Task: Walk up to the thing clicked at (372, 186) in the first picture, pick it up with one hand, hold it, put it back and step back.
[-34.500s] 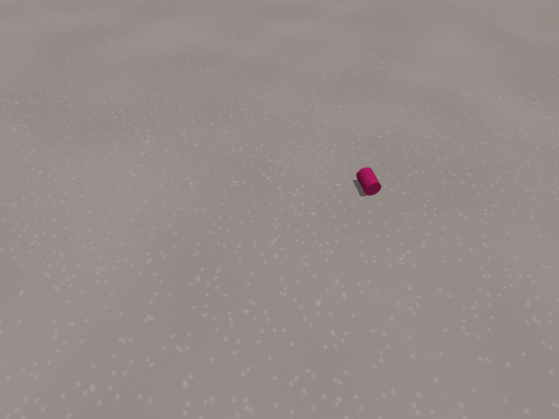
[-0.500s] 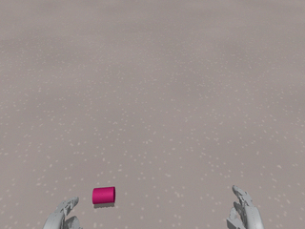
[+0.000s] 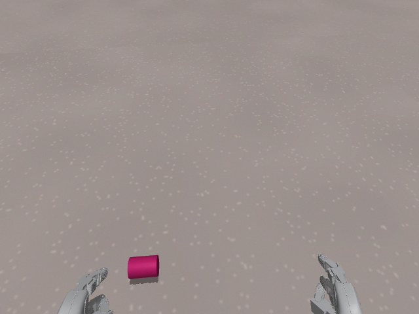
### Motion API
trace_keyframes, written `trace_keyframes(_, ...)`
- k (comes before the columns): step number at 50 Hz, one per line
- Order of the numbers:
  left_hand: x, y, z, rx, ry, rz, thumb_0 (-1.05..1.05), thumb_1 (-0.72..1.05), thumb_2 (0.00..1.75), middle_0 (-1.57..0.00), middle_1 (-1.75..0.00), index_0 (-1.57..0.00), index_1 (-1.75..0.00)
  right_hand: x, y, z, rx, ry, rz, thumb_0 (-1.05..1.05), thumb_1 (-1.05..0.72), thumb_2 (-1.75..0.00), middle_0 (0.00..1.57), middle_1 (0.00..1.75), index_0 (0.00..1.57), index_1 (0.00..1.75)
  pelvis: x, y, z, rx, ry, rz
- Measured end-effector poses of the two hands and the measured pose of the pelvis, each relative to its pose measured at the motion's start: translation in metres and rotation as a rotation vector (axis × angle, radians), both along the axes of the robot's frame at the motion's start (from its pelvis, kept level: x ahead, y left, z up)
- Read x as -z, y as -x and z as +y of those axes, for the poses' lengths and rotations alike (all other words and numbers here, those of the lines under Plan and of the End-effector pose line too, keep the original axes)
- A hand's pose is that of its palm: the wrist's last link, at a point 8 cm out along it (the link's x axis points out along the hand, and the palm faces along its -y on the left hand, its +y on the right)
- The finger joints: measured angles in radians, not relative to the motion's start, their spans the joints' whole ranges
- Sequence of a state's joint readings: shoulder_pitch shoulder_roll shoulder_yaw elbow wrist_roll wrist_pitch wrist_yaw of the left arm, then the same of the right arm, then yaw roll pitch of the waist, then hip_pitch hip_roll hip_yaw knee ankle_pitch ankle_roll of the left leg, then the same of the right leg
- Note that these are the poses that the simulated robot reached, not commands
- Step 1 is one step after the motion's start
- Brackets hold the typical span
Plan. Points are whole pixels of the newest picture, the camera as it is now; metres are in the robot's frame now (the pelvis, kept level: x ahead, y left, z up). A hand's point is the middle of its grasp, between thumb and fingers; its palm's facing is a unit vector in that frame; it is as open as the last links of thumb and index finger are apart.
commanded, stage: stand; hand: left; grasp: from above
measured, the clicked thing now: (144, 266) +0.45 +0.27 -0.67
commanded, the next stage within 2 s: none
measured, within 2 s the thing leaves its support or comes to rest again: neither
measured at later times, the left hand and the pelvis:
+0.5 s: hand out of the picture +0.06 +0.24 -0.11, palm faces +0.02 -0.95 -0.31, open 7.4 cm; pelvis -0.01 +0.01 +0.05, yaw -1 degrees
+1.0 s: hand out of the picture +0.03 +0.24 -0.10, palm faces +0.00 -0.94 -0.33, open 7.4 cm; pelvis -0.02 +0.00 +0.07, yaw -1 degrees
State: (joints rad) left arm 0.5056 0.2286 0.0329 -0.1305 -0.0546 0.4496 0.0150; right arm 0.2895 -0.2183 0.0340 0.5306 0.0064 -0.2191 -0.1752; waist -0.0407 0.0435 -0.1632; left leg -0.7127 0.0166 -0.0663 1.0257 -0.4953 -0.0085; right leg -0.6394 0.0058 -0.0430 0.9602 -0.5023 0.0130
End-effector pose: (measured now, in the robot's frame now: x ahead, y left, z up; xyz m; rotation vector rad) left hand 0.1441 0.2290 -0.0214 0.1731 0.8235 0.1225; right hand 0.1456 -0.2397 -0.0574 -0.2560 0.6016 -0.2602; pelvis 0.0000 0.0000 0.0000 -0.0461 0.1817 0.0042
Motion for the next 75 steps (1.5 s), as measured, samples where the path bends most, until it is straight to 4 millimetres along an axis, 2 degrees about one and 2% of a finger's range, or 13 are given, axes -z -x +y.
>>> trace_keyframes(3, 0.014, -0.005, 0.008, 0.039, -0.075, -0.025, 0.01, 0.90, 0.90, -0.20, -0.30, -0.21, -0.30, 0.012, 0.004, -0.002, -0.097, 0.034, 0.151, 0.01, -0.90, -0.90, 0.21, 0.30, 0.20, 0.30, -0.007, 0.006, 0.000, 0.010, -0.023, -0.068)
trace_keyframes(6, 0.029, -0.001, 0.021, 0.041, -0.115, 0.021, 0.01, 0.90, 0.90, -0.20, -0.30, -0.21, -0.30, 0.019, 0.015, -0.009, -0.144, 0.033, 0.303, 0.01, -0.90, -0.90, 0.21, 0.30, 0.21, 0.30, -0.015, 0.010, 0.000, 0.012, -0.040, -0.107)
trace_keyframes(15, 0.046, 0.049, 0.051, -0.030, -0.138, 0.217, 0.01, 0.90, 0.90, -0.20, -0.30, -0.21, -0.30, 0.015, 0.056, -0.030, -0.036, -0.009, 0.469, 0.01, -0.90, -0.90, 0.21, 0.30, 0.21, 0.30, -0.035, 0.010, 0.004, 0.018, -0.049, -0.173)
trace_keyframes(25, 0.049, 0.094, 0.056, -0.075, -0.106, 0.360, 0.01, 0.90, 0.90, -0.20, -0.30, -0.20, -0.30, 0.010, 0.088, -0.021, 0.023, -0.041, 0.563, 0.01, -0.90, -0.90, 0.21, 0.30, 0.20, 0.30, -0.052, 0.011, 0.012, 0.022, -0.043, -0.228)
trace_keyframes(32, 0.046, 0.111, 0.057, -0.086, -0.096, 0.414, 0.01, 0.90, 0.90, -0.20, -0.30, -0.21, -0.30, 0.009, 0.103, -0.015, 0.039, -0.067, 0.599, 0.01, -0.90, -0.90, 0.21, 0.30, 0.20, 0.30, -0.061, 0.016, 0.014, 0.026, -0.047, -0.248)
trace_keyframes(39, 0.041, 0.121, 0.059, -0.090, -0.111, 0.443, 0.01, 0.90, 0.90, -0.20, -0.30, -0.21, -0.30, 0.009, 0.112, -0.020, 0.050, -0.078, 0.621, 0.00, -0.90, -0.90, 0.21, 0.30, 0.20, 0.30, -0.065, 0.019, 0.011, 0.023, -0.050, -0.254)
trace_keyframes(46, 0.038, 0.125, 0.057, -0.091, -0.124, 0.457, 0.01, 0.90, 0.90, -0.20, -0.30, -0.21, -0.30, 0.008, 0.116, -0.031, 0.059, -0.075, 0.635, 0.00, -0.90, -0.90, 0.21, 0.30, 0.20, 0.30, -0.066, 0.021, 0.006, 0.022, -0.048, -0.257)
trace_keyframes(53, 0.038, 0.121, 0.053, -0.083, -0.121, 0.458, 0.00, 0.90, 0.90, -0.20, -0.30, -0.21, -0.30, 0.005, 0.118, -0.040, 0.067, -0.066, 0.647, 0.00, -0.90, -0.90, 0.21, 0.30, 0.20, 0.30, -0.067, 0.021, 0.001, 0.022, -0.045, -0.255)
trace_keyframes(66, 0.040, 0.102, 0.048, -0.061, -0.112, 0.462, 0.00, 0.90, 0.90, -0.20, -0.30, -0.21, -0.30, 0.003, 0.117, -0.047, 0.077, -0.059, 0.674, 0.00, -0.90, -0.90, 0.21, 0.30, 0.20, 0.30, -0.068, 0.012, -0.002, 0.030, -0.044, -0.239)
trace_keyframes(75, 0.036, 0.082, 0.049, -0.054, -0.121, 0.447, 0.00, 0.90, 0.90, -0.20, -0.30, -0.21, -0.30, 0.004, 0.104, -0.047, 0.073, -0.061, 0.669, 0.00, -0.90, -0.90, 0.21, 0.30, 0.20, 0.30, -0.069, 0.003, -0.002, 0.035, -0.046, -0.231)
